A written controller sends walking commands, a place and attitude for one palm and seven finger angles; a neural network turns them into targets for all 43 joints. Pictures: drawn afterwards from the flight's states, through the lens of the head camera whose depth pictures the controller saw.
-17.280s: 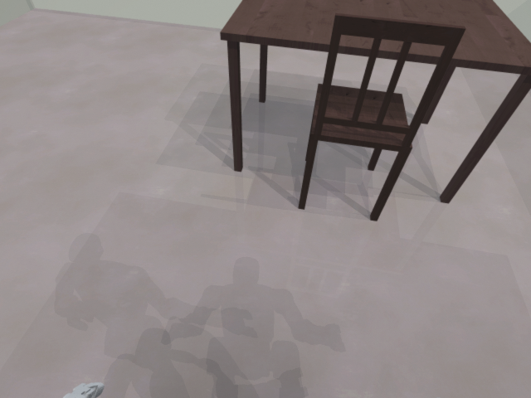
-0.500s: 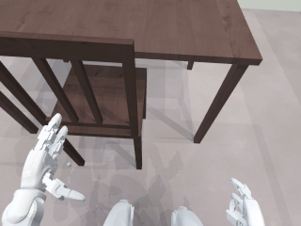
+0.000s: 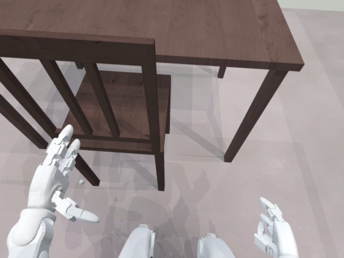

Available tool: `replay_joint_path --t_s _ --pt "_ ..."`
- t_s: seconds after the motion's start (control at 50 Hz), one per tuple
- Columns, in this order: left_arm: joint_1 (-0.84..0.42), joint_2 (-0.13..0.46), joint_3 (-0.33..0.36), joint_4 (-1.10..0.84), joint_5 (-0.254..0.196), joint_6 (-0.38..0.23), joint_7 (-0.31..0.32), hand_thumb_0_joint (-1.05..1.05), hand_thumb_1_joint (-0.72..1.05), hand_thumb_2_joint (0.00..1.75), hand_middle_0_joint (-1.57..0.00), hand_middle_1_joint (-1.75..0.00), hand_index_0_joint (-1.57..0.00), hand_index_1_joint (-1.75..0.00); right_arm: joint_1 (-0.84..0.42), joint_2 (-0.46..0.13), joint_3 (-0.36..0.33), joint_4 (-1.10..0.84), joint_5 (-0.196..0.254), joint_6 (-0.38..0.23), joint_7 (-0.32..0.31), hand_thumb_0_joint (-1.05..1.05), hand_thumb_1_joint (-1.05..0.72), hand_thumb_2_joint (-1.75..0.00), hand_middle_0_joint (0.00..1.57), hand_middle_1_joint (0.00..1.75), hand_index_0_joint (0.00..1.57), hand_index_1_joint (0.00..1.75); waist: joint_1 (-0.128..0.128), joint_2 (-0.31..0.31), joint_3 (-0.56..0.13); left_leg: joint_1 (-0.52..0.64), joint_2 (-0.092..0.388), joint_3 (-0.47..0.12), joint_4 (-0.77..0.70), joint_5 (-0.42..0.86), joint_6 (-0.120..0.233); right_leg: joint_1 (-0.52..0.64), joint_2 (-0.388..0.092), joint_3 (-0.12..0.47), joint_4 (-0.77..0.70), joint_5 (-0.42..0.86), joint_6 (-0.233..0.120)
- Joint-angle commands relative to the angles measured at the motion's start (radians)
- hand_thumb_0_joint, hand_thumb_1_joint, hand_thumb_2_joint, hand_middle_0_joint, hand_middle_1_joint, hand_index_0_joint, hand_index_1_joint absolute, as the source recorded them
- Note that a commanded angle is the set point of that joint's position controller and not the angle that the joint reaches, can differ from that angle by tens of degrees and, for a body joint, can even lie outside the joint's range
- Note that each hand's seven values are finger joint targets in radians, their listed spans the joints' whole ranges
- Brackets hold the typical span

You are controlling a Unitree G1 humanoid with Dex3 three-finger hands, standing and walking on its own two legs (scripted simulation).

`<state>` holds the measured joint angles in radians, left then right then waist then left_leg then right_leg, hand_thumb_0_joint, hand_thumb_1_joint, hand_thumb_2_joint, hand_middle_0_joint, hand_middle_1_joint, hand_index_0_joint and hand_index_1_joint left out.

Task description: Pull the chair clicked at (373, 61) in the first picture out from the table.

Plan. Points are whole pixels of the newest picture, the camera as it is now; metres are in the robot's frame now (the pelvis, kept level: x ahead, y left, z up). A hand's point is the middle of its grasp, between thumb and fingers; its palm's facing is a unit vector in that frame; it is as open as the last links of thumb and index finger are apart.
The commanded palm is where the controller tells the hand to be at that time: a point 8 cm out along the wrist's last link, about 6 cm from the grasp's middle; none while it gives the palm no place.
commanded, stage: aim the fingers beside a spindle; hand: left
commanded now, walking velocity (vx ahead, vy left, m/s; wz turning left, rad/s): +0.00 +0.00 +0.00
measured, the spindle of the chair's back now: (72, 103) +0.47 +0.31 +0.03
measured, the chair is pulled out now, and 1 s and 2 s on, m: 0.00 0.00 0.00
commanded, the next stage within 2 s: push the fingers through the gap in 1.82 s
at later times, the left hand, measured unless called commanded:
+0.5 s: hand (93, 171) +0.29 +0.20 +0.03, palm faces -0.01 -1.00 -0.04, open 16.9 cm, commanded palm +0.27 +0.25 +0.04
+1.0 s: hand (104, 164) +0.31 +0.18 +0.02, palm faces -0.01 -1.00 -0.05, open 16.9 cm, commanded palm +0.29 +0.24 +0.02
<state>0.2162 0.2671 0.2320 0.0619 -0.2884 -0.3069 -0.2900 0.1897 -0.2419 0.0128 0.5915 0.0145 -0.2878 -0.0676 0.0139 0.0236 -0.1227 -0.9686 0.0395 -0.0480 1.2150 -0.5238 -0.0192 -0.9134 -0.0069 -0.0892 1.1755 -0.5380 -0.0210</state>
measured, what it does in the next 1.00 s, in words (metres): stands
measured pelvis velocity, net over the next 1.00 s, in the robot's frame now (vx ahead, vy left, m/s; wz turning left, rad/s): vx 0.00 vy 0.00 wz -0.01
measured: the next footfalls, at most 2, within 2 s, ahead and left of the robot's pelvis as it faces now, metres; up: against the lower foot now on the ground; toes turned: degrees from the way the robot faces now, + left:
none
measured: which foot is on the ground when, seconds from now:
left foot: down 0.00-1.00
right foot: down 0.00-1.00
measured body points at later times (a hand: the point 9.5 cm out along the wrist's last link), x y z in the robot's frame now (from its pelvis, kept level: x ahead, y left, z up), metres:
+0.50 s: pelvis +0.00 +0.00 -0.01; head +0.09 +0.01 +0.43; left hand +0.28 +0.25 +0.04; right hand +0.18 -0.24 -0.09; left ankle +0.04 +0.13 -0.64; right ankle +0.02 -0.11 -0.64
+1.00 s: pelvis +0.00 +0.00 -0.02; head +0.10 +0.01 +0.42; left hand +0.31 +0.24 +0.02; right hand +0.17 -0.24 -0.11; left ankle +0.04 +0.13 -0.64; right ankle +0.02 -0.11 -0.64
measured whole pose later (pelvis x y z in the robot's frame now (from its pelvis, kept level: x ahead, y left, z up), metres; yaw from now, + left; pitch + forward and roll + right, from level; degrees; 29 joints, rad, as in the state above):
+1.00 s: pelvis +0.00 +0.00 -0.02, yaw -1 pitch +20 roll -2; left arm -0.01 0.24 0.19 0.25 -0.21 -0.36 -0.22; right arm 0.19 -0.25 0.00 0.62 0.00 -0.23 -0.04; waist -0.01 0.02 -0.15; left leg -1.10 0.04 -0.03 1.29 -0.55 -0.02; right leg -1.06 -0.01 -0.07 1.27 -0.56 -0.02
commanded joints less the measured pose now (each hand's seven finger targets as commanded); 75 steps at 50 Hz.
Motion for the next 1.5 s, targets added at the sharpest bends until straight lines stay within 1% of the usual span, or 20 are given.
replay_joint_path --t_s 0.0,0.04,0.14,0.36,0.44,0.5,0.52,0.58,0.62,0.64,0.7,0.74,0.98,1.02,1.1,1.22,1.3,1.32,1.4,1.48 --pt "-0.106 0.161 0.090 -0.204 -0.017 -0.072 0.003 0.00 -0.50 0.30 -0.06 -0.08 -0.06 -0.08 -0.012 -0.141 -0.058 -0.137 0.001 -0.059 -0.013 0.00 -0.90 -0.90 0.20 0.30 0.20 0.30 -0.008 0.029 -0.294 0.173 -0.044 0.008 -0.157 0.213 0.028 0.160 0.034 0.071 -0.175 0.192 0.003" --pt "-0.120 0.139 0.064 -0.207 -0.016 -0.070 0.003 0.00 -0.50 0.30 -0.06 -0.08 -0.06 -0.08 -0.015 -0.138 -0.057 -0.137 0.000 -0.058 -0.010 0.00 -0.90 -0.90 0.20 0.30 0.20 0.30 -0.016 0.035 -0.287 0.174 -0.045 0.008 -0.159 0.207 0.027 0.155 0.029 0.071 -0.177 0.192 0.005" --pt "-0.122 0.149 0.089 -0.175 -0.010 -0.066 0.016 0.00 -0.50 0.30 -0.06 -0.08 -0.06 -0.08 -0.016 -0.138 -0.060 -0.136 -0.002 -0.050 -0.005 0.00 -0.90 -0.90 0.20 0.30 0.20 0.30 -0.007 0.028 -0.288 0.156 -0.045 0.010 -0.156 0.213 0.025 0.149 0.031 0.068 -0.164 0.201 0.004" --pt "-0.226 0.129 0.043 -0.147 0.011 -0.091 0.035 0.00 -0.50 0.30 -0.06 -0.08 -0.06 -0.08 -0.010 -0.145 -0.059 -0.123 -0.006 -0.049 0.000 0.00 -0.90 -0.90 0.20 0.30 0.20 0.30 -0.028 0.040 -0.283 0.145 -0.041 0.001 -0.145 0.170 0.025 0.075 0.032 0.055 -0.140 0.154 0.002" --pt "-0.268 0.130 0.045 -0.119 0.021 -0.090 0.046 0.00 -0.50 0.30 -0.06 -0.08 -0.06 -0.08 -0.011 -0.146 -0.059 -0.120 -0.008 -0.043 -0.002 0.00 -0.90 -0.90 0.20 0.30 0.20 0.30 -0.026 0.024 -0.302 0.133 -0.043 0.003 -0.138 0.169 0.026 0.074 0.031 0.056 -0.132 0.153 0.001" --pt "-0.276 0.146 0.057 -0.119 0.031 -0.092 0.054 0.00 -0.50 0.30 -0.06 -0.08 -0.06 -0.08 -0.006 -0.147 -0.062 -0.122 -0.010 -0.038 0.000 0.00 -0.90 -0.90 0.20 0.30 0.20 0.30 -0.015 0.049 -0.345 0.152 -0.042 0.003 -0.134 0.204 0.026 0.078 0.033 0.056 -0.117 0.185 -0.003" --pt "-0.291 0.124 0.033 -0.122 0.035 -0.093 0.056 0.00 -0.50 0.30 -0.06 -0.08 -0.06 -0.08 -0.007 -0.142 -0.060 -0.119 -0.011 -0.037 0.003 0.00 -0.90 -0.90 0.20 0.30 0.20 0.30 -0.020 0.055 -0.347 0.166 -0.041 0.001 -0.137 0.215 0.024 0.071 0.031 0.050 -0.112 0.197 -0.003" --pt "-0.301 0.119 0.031 -0.094 0.036 -0.087 0.060 0.00 -0.50 0.30 -0.06 -0.08 -0.06 -0.08 -0.003 -0.144 -0.061 -0.113 -0.012 -0.027 0.006 0.00 -0.90 -0.90 0.20 0.30 0.20 0.30 -0.028 0.032 -0.344 0.150 -0.042 0.005 -0.124 0.213 0.025 0.071 0.030 0.053 -0.114 0.208 0.001" --pt "-0.293 0.139 0.063 -0.074 0.037 -0.091 0.064 0.00 -0.50 0.30 -0.06 -0.08 -0.06 -0.08 -0.001 -0.144 -0.064 -0.115 -0.013 -0.020 0.007 0.00 -0.90 -0.90 0.20 0.30 0.20 0.30 -0.015 0.008 -0.358 0.138 -0.042 0.005 -0.124 0.228 0.024 0.087 0.032 0.054 -0.104 0.223 -0.001" --pt "-0.284 0.107 0.033 -0.065 0.036 -0.090 0.059 0.00 -0.50 0.30 -0.06 -0.08 -0.06 -0.08 -0.005 -0.139 -0.063 -0.118 -0.011 -0.018 0.009 0.00 -0.90 -0.90 0.20 0.30 0.20 0.30 -0.021 0.016 -0.350 0.140 -0.043 0.011 -0.119 0.225 0.025 0.081 0.031 0.055 -0.107 0.224 0.001" --pt "-0.313 0.131 0.050 -0.065 0.042 -0.101 0.062 0.00 -0.50 0.30 -0.06 -0.08 -0.06 -0.08 0.001 -0.143 -0.065 -0.113 -0.013 -0.010 0.010 0.00 -0.90 -0.90 0.20 0.30 0.20 0.30 -0.020 0.030 -0.361 0.142 -0.042 0.009 -0.111 0.249 0.024 0.076 0.033 0.053 -0.092 0.247 -0.002" --pt "-0.313 0.102 0.023 -0.057 0.041 -0.106 0.061 0.00 -0.50 0.30 -0.06 -0.08 -0.06 -0.08 -0.002 -0.140 -0.064 -0.115 -0.013 -0.008 0.014 0.00 -0.90 -0.90 0.20 0.30 0.20 0.30 -0.023 0.021 -0.353 0.142 -0.042 0.007 -0.111 0.240 0.023 0.067 0.031 0.051 -0.092 0.238 -0.001" --pt "-0.404 0.114 0.029 -0.005 0.060 -0.138 0.079 0.00 -0.50 0.30 -0.06 -0.08 -0.06 -0.08 -0.002 -0.140 -0.069 -0.097 -0.015 0.007 0.015 0.00 -0.90 -0.90 0.20 0.30 0.20 0.30 -0.026 0.017 -0.374 0.103 -0.046 0.017 -0.080 0.208 0.026 0.039 0.028 0.066 -0.077 0.214 -0.001" --pt "-0.443 0.115 0.022 0.023 0.066 -0.138 0.082 0.00 -0.50 0.30 -0.06 -0.08 -0.06 -0.08 0.000 -0.142 -0.066 -0.091 -0.015 0.011 0.013 0.00 -0.90 -0.90 0.20 0.30 0.20 0.30 -0.036 0.008 -0.366 0.087 -0.045 0.015 -0.073 0.197 0.028 0.024 0.029 0.068 -0.075 0.203 -0.001" --pt "-0.472 0.147 0.055 0.043 0.064 -0.143 0.080 0.00 -0.50 0.30 -0.06 -0.08 -0.06 -0.08 0.007 -0.147 -0.070 -0.090 -0.016 0.016 0.011 0.00 -0.90 -0.90 0.20 0.30 0.20 0.30 -0.030 0.001 -0.408 0.075 -0.048 0.021 -0.057 0.210 0.031 0.048 0.029 0.079 -0.068 0.224 -0.001" --pt "-0.502 0.160 0.079 0.123 0.055 -0.146 0.061 0.00 -0.50 0.30 -0.06 -0.08 -0.06 -0.08 0.010 -0.144 -0.066 -0.081 -0.012 0.029 0.012 0.00 -0.90 -0.90 0.20 0.30 0.20 0.30 -0.033 -0.018 -0.389 0.024 -0.048 0.030 -0.042 0.183 0.031 0.050 0.026 0.099 -0.074 0.206 0.004" --pt "-0.497 0.157 0.071 0.071 0.046 -0.150 0.049 0.00 -0.50 0.30 -0.06 -0.08 -0.06 -0.08 0.016 -0.146 -0.070 -0.096 -0.012 0.031 0.014 0.00 -0.90 -0.90 0.20 0.30 0.20 0.30 -0.023 0.027 -0.452 0.073 -0.048 0.028 -0.048 0.237 0.031 0.070 0.029 0.090 -0.058 0.260 -0.001" --pt "-0.469 0.134 0.051 0.079 0.046 -0.147 0.046 0.00 -0.50 0.30 -0.06 -0.08 -0.06 -0.08 0.017 -0.143 -0.070 -0.096 -0.010 0.033 0.017 0.00 -0.90 -0.90 0.20 0.30 0.20 0.30 -0.023 0.024 -0.437 0.084 -0.048 0.027 -0.055 0.234 0.029 0.062 0.029 0.084 -0.063 0.256 0.000" --pt "-0.484 0.162 0.079 0.106 0.044 -0.143 0.053 0.00 -0.50 0.30 -0.06 -0.08 -0.06 -0.08 0.016 -0.151 -0.070 -0.088 -0.008 0.038 0.013 0.00 -0.90 -0.90 0.20 0.30 0.20 0.30 -0.038 -0.018 -0.387 0.034 -0.047 0.026 -0.050 0.179 0.033 0.040 0.031 0.090 -0.075 0.198 0.004" --pt "-0.483 0.126 0.045 0.055 0.046 -0.162 0.061 0.00 -0.50 0.30 -0.06 -0.08 -0.06 -0.08 0.009 -0.146 -0.071 -0.093 -0.012 0.034 0.016 0.00 -0.90 -0.90 0.20 0.30 0.20 0.30 -0.030 0.027 -0.412 0.087 -0.047 0.020 -0.063 0.195 0.029 0.026 0.030 0.076 -0.067 0.205 -0.001"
